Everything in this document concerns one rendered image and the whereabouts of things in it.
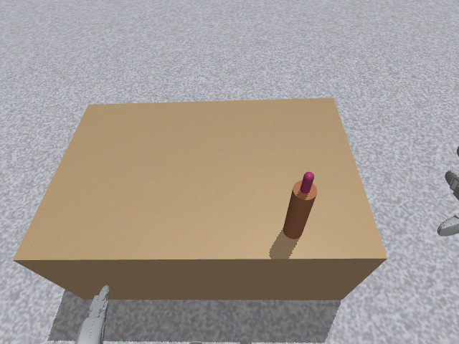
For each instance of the bottle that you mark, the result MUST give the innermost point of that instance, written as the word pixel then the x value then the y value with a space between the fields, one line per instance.
pixel 301 201

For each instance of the right robot hand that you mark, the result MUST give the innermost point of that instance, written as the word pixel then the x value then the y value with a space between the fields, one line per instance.
pixel 451 225

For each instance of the left robot hand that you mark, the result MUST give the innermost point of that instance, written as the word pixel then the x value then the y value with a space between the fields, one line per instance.
pixel 92 329

